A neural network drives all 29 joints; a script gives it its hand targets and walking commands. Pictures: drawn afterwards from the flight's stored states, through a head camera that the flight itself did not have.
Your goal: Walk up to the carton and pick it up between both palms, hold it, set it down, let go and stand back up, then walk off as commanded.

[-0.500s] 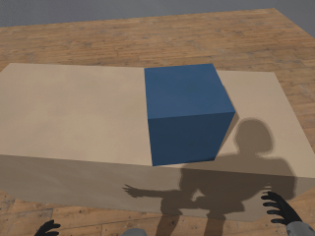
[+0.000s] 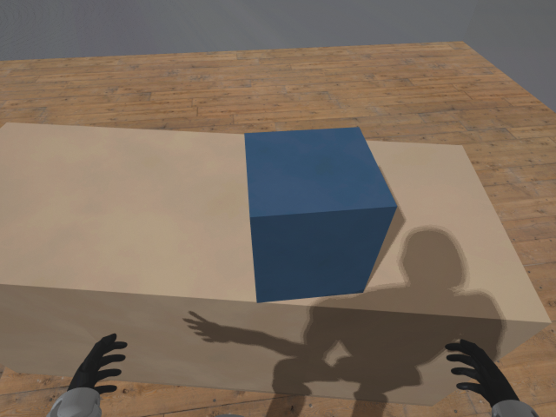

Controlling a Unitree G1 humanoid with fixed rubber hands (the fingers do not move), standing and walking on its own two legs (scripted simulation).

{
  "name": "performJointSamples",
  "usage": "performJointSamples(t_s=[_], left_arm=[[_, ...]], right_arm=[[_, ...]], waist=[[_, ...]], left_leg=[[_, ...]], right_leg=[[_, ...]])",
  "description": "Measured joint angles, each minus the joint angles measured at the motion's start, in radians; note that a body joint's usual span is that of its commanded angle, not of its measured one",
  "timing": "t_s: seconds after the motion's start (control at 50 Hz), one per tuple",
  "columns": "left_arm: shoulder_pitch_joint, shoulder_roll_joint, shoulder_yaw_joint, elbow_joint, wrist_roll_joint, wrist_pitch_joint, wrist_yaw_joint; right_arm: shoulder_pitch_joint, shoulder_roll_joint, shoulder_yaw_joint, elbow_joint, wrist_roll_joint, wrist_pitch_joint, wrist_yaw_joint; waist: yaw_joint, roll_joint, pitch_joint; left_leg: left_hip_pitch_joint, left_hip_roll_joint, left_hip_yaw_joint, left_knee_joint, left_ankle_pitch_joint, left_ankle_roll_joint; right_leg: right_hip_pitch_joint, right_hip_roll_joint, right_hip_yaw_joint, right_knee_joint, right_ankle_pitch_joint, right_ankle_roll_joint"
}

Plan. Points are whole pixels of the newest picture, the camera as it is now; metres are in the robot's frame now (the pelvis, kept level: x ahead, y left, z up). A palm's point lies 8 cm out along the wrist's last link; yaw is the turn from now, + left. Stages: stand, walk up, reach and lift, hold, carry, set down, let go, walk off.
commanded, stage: reach and lift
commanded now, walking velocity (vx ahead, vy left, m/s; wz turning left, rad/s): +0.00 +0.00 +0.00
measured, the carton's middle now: (306, 217) +0.44 -0.03 +0.00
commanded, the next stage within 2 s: none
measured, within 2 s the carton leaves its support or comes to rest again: neither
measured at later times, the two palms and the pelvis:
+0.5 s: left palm (127, 367) +0.19 +0.24 -0.03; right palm (487, 378) +0.17 -0.27 -0.03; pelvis +0.00 +0.00 +0.01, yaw +0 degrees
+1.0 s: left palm (151, 342) +0.21 +0.20 +0.00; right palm (487, 360) +0.19 -0.27 -0.02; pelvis +0.01 +0.00 +0.01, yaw +0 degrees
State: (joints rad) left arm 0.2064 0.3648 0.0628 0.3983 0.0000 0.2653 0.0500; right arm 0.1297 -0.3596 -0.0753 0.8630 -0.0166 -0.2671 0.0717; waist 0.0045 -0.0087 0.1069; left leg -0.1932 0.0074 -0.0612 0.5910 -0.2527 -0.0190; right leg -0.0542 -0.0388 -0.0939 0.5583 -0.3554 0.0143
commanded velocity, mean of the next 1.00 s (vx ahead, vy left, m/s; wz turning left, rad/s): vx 0.00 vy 0.00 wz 0.00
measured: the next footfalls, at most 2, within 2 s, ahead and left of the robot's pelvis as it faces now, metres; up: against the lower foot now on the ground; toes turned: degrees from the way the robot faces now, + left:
none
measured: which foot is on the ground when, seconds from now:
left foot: down 0.00-1.00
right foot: down 0.00-1.00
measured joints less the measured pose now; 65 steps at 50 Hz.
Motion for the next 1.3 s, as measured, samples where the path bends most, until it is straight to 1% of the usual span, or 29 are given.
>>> performJointSamples(t_s=[0.06, 0.12, 0.2, 0.34, 0.48, 0.66, 0.86, 0.96, 1.02, 1.1, 1.2, 1.3], left_arm=[[0.000, -0.015, 0.000, -0.001, 0.000, 0.000, 0.003], [0.000, -0.029, 0.000, -0.009, 0.000, -0.002, 0.007], [0.000, -0.049, 0.000, -0.024, 0.000, -0.031, 0.017], [0.000, -0.083, -0.033, -0.026, 0.000, -0.123, 0.047], [0.000, -0.132, -0.074, -0.026, 0.000, -0.210, 0.077], [0.000, -0.158, -0.083, -0.026, 0.000, -0.320, 0.100], [0.000, -0.171, -0.109, -0.026, -0.008, -0.452, 0.117], [0.005, -0.195, -0.124, -0.025, -0.017, -0.501, 0.123], [0.006, -0.205, -0.132, -0.025, -0.020, -0.514, 0.126], [0.006, -0.208, -0.140, -0.025, -0.029, -0.514, 0.133], [0.005, -0.208, -0.140, -0.025, -0.049, -0.512, 0.145], [-0.008, -0.208, -0.140, -0.025, -0.065, -0.469, 0.152]], right_arm=[[0.002, 0.000, 0.000, -0.008, 0.007, 0.009, 0.005], [0.011, 0.001, 0.000, -0.039, 0.016, 0.012, 0.010], [0.023, 0.009, 0.000, -0.084, 0.037, 0.011, 0.019], [0.031, 0.030, 0.000, -0.117, 0.077, -0.008, 0.050], [0.031, 0.032, 0.000, -0.122, 0.119, -0.032, 0.078], [0.031, 0.032, 0.000, -0.123, 0.185, -0.076, 0.095], [0.031, 0.032, 0.000, -0.123, 0.269, -0.153, 0.113], [0.031, 0.033, 0.016, -0.123, 0.307, -0.189, 0.115], [0.030, 0.036, 0.029, -0.123, 0.319, -0.199, 0.115], [0.015, 0.044, 0.037, -0.123, 0.321, -0.191, 0.115], [-0.041, 0.048, 0.038, -0.123, 0.322, -0.155, 0.115], [-0.116, 0.048, 0.038, -0.136, 0.328, -0.105, 0.115]], waist=[[0.000, 0.000, 0.000], [0.000, 0.001, 0.001], [0.000, 0.001, 0.001], [0.000, -0.001, 0.001], [0.000, -0.001, -0.008], [0.000, 0.001, -0.021], [0.000, 0.005, -0.025], [0.000, 0.006, -0.038], [0.000, 0.006, -0.046], [0.000, 0.006, -0.057], [0.000, 0.008, -0.068], [0.000, 0.009, -0.071]], left_leg=[[0.029, 0.000, 0.001, -0.026, 0.010, 0.000], [0.043, 0.000, 0.002, -0.046, 0.020, 0.000], [0.046, 0.000, 0.002, -0.064, 0.031, 0.000], [0.046, 0.000, 0.003, -0.071, 0.035, 0.000], [0.046, 0.000, 0.003, -0.073, 0.035, 0.000], [0.046, 0.001, 0.004, -0.079, 0.035, 0.000], [0.044, 0.001, 0.004, -0.082, 0.033, 0.000], [0.034, 0.001, 0.004, -0.082, 0.032, 0.000], [0.026, 0.001, 0.005, -0.082, 0.031, 0.000], [0.015, 0.002, 0.008, -0.082, 0.030, 0.000], [0.004, 0.004, 0.012, -0.082, 0.027, 0.000], [0.002, 0.004, 0.012, -0.083, 0.023, -0.001]], right_leg=[[0.029, 0.000, 0.000, -0.028, 0.012, 0.000], [0.045, 0.001, 0.000, -0.051, 0.024, 0.000], [0.049, 0.001, 0.000, -0.072, 0.037, 0.000], [0.051, 0.001, 0.000, -0.085, 0.045, 0.000], [0.050, 0.001, 0.000, -0.085, 0.043, 0.000], [0.047, 0.002, 0.000, -0.085, 0.040, -0.002], [0.043, 0.002, 0.000, -0.085, 0.036, -0.004], [0.033, 0.002, 0.000, -0.085, 0.034, -0.004], [0.024, 0.002, 0.000, -0.083, 0.033, -0.005], [0.009, 0.002, 0.004, -0.078, 0.030, -0.006], [-0.005, 0.003, 0.008, -0.075, 0.027, -0.007], [-0.007, 0.003, 0.008, -0.075, 0.023, -0.007]])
